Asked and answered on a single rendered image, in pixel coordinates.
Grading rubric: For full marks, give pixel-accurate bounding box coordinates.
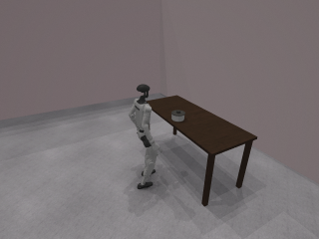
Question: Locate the lid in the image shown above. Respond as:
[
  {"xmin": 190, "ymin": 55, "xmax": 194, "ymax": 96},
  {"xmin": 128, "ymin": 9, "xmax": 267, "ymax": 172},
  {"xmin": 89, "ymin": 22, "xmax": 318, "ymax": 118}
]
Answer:
[{"xmin": 171, "ymin": 110, "xmax": 185, "ymax": 117}]

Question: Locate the robot left forearm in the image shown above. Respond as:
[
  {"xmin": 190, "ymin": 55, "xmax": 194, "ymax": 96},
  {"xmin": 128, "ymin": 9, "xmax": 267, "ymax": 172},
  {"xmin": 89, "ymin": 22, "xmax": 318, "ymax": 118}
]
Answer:
[{"xmin": 130, "ymin": 117, "xmax": 140, "ymax": 128}]

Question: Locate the robot right thigh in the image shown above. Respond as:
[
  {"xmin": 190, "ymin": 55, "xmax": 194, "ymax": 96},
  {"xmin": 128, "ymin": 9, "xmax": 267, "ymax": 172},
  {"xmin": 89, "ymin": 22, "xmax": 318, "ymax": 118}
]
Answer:
[{"xmin": 143, "ymin": 136, "xmax": 157, "ymax": 166}]

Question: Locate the robot left upper arm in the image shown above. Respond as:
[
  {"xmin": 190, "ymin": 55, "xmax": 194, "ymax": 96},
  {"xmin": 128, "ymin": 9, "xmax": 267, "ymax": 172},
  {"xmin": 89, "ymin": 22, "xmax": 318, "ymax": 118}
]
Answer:
[{"xmin": 129, "ymin": 99, "xmax": 139, "ymax": 119}]

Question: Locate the robot right forearm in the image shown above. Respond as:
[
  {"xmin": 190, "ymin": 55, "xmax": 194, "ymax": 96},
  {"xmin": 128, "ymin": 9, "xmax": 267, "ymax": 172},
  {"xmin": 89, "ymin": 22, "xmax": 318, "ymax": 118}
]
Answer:
[{"xmin": 144, "ymin": 124, "xmax": 156, "ymax": 145}]

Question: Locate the table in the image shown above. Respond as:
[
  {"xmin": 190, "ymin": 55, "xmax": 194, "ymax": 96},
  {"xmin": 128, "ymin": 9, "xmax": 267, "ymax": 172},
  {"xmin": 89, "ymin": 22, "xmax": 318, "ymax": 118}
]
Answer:
[{"xmin": 147, "ymin": 95, "xmax": 257, "ymax": 207}]

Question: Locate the robot right shin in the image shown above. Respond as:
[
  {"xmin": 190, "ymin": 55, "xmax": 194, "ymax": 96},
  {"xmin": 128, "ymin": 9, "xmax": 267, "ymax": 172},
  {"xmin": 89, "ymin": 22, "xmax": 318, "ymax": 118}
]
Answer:
[{"xmin": 141, "ymin": 161, "xmax": 156, "ymax": 185}]

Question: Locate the robot right hand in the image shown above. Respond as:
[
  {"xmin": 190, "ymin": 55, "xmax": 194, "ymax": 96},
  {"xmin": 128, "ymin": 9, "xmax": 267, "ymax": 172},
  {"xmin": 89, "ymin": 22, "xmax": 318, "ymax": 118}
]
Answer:
[{"xmin": 152, "ymin": 143, "xmax": 162, "ymax": 156}]

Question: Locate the pot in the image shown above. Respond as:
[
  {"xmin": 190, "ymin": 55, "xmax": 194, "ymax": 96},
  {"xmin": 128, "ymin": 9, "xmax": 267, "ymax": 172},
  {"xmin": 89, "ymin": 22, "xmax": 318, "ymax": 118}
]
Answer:
[{"xmin": 171, "ymin": 115, "xmax": 184, "ymax": 121}]

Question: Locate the robot right upper arm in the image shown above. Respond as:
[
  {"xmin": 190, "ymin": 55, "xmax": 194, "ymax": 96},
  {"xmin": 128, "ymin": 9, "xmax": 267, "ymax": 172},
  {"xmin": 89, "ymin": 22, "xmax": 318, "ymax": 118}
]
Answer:
[{"xmin": 142, "ymin": 105, "xmax": 152, "ymax": 129}]

